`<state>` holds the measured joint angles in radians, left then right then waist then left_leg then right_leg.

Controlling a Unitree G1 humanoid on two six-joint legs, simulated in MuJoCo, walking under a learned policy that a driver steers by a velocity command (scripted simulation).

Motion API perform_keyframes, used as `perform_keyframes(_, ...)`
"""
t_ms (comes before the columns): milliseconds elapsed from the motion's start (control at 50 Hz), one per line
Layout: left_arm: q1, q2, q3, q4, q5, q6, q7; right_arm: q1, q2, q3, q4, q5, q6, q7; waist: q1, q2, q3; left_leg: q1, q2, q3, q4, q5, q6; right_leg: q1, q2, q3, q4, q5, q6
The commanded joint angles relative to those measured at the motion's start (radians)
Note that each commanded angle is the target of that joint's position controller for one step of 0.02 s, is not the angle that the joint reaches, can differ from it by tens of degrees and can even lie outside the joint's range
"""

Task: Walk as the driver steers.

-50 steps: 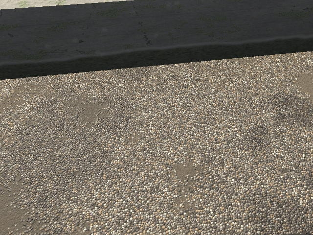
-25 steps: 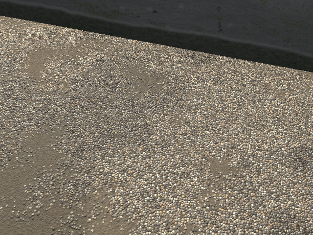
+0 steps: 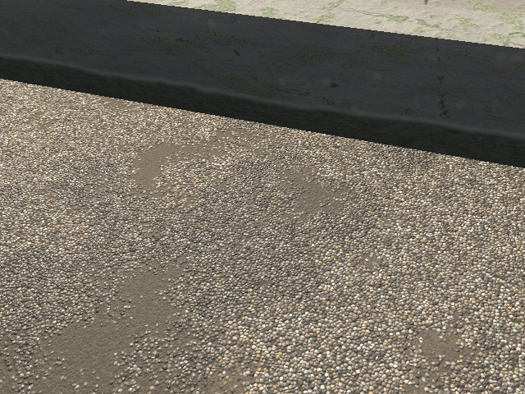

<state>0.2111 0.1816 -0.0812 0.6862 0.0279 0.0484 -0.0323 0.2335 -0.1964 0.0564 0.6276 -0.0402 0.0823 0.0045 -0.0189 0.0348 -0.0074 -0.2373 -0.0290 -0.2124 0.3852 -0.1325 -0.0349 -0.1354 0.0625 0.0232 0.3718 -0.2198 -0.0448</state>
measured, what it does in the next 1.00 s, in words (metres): stands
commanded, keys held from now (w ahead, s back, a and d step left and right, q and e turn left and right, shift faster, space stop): no key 1.00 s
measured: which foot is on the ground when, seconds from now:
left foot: down 0.00-1.00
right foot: down 0.00-1.00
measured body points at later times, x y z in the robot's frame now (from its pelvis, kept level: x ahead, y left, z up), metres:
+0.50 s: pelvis +0.02 -0.02 +0.01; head +0.02 -0.02 +0.46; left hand +0.13 +0.22 -0.11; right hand +0.14 -0.26 -0.10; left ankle +0.05 +0.15 -0.74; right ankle -0.01 -0.10 -0.74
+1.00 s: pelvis +0.02 +0.01 +0.01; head +0.02 +0.01 +0.46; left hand +0.11 +0.25 -0.12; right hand +0.12 -0.24 -0.11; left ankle +0.05 +0.15 -0.74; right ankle -0.01 -0.10 -0.74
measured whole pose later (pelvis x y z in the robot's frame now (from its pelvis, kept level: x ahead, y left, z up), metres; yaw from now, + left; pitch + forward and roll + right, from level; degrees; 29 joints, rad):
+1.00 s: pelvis +0.02 +0.01 +0.01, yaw -2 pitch +0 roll -1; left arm 0.30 0.25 -0.07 0.70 0.03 0.10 0.02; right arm 0.28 -0.24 0.06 0.66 -0.03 0.04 -0.01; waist 0.01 0.01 0.00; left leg -0.17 -0.01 -0.16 0.27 -0.10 -0.03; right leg -0.06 0.06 0.08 0.23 -0.16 -0.03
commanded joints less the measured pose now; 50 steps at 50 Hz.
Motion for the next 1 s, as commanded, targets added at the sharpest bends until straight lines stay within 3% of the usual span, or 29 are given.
perform_keyframes(20, -0.036, 0.12, 0.036, -0.06, 0.001, -0.004, 0.016, -0.009, -0.094, -0.027, -0.042, -0.003, -0.018, -0.007, 0.008, -0.076, 0.027, -0.013, 0.054, -0.032, -0.086, -0.033, 0.036, 0.014, -0.149, 0.175, -0.191, -0.015, -0.084)
perform_keyframes(140, -0.009, 0.118, 0.037, -0.044, 0.0, 0.018, 0.041, 0.014, -0.103, -0.027, -0.012, 0.0, -0.04, -0.016, 0.024, -0.059, -0.003, -0.025, 0.067, -0.008, -0.103, 0.011, 0.019, 0.11, -0.137, 0.161, -0.194, 0.161, -0.072)
perform_keyframes(200, 0.007, 0.127, 0.04, -0.034, -0.004, 0.021, 0.039, 0.034, -0.112, -0.029, 0.001, -0.005, -0.042, -0.022, 0.028, -0.044, -0.002, -0.02, 0.066, 0.005, -0.103, 0.024, 0.021, 0.131, -0.117, 0.146, -0.186, 0.202, -0.062)
perform_keyframes(220, -0.001, 0.162, 0.046, -0.048, -0.026, 0.024, 0.037, 0.009, -0.133, -0.033, -0.021, 0.008, -0.047, -0.022, 0.026, -0.056, 0.013, -0.029, 0.076, 0.002, -0.108, 0.1, 0.014, 0.143, -0.128, 0.15, -0.174, 0.37, -0.053)
perform_keyframes(260, 0.023, 0.161, 0.046, -0.041, -0.018, 0.036, 0.041, 0.028, -0.133, -0.03, -0.019, 0.003, -0.05, -0.024, 0.025, -0.048, -0.04, -0.012, 0.077, 0.013, -0.104, 0.133, 0.006, 0.202, -0.132, 0.144, -0.151, 0.492, -0.052)
perform_keyframes(400, 0.05, 0.168, 0.045, -0.039, -0.008, 0.059, 0.04, 0.028, -0.137, -0.024, -0.037, 0.0, -0.046, -0.03, 0.024, -0.027, -0.026, 0.004, 0.079, 0.034, -0.114, 0.13, 0.01, 0.177, -0.116, 0.144, -0.175, 0.386, -0.053)
perform_keyframes(1000, 0.099, 0.174, 0.04, -0.045, -0.001, 0.044, 0.052, 0.048, -0.149, -0.024, -0.03, 0.01, -0.052, -0.02, 0.028, -0.016, 0.004, 0.041, 0.066, 0.033, -0.156, 0.115, 0.058, 0.084, -0.085, 0.123, -0.176, 0.121, -0.028)
Keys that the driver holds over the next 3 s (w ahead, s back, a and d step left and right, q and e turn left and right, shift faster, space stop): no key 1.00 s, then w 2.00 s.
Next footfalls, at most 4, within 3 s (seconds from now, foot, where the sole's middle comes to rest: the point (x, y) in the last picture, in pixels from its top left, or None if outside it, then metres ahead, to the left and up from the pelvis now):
none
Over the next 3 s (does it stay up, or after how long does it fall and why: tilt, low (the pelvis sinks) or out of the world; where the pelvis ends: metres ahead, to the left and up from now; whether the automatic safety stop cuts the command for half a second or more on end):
stays up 0.02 0.01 0.00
